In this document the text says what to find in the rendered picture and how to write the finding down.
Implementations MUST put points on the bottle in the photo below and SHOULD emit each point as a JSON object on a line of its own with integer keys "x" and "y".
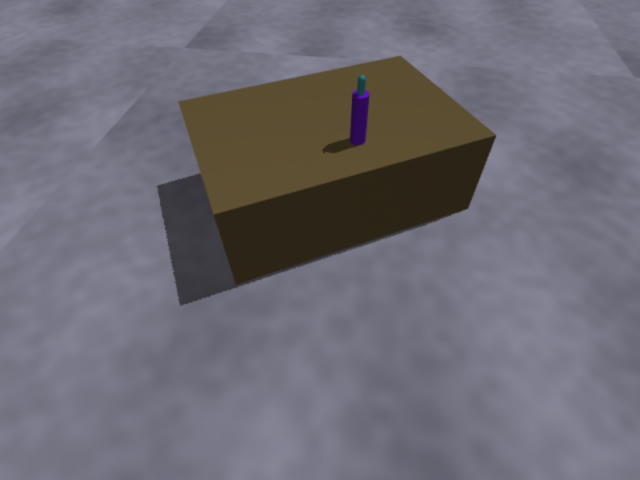
{"x": 359, "y": 113}

